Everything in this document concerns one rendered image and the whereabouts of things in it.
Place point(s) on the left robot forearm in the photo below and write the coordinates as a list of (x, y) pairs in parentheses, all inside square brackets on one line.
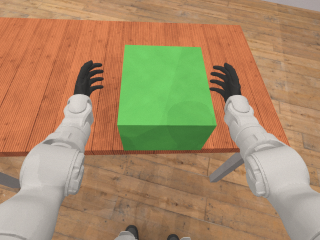
[(74, 130)]

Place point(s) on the right robot forearm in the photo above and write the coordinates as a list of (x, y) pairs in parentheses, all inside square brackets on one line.
[(245, 130)]

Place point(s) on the robot right hand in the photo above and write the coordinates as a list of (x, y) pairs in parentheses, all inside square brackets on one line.
[(231, 85)]

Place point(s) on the left robot upper arm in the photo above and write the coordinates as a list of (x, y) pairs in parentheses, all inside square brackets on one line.
[(51, 174)]

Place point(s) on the robot left foot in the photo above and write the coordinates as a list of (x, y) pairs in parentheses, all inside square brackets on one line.
[(133, 229)]

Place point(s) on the carton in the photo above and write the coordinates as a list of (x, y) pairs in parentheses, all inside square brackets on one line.
[(165, 101)]

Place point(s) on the robot left shin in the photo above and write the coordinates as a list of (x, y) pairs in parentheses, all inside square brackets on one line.
[(126, 233)]

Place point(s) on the right robot upper arm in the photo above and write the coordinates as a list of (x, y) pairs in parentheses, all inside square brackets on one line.
[(279, 175)]

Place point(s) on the robot left hand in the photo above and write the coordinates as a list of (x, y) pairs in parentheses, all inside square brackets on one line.
[(84, 80)]

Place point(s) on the table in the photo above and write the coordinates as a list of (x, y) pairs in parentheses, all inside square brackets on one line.
[(40, 60)]

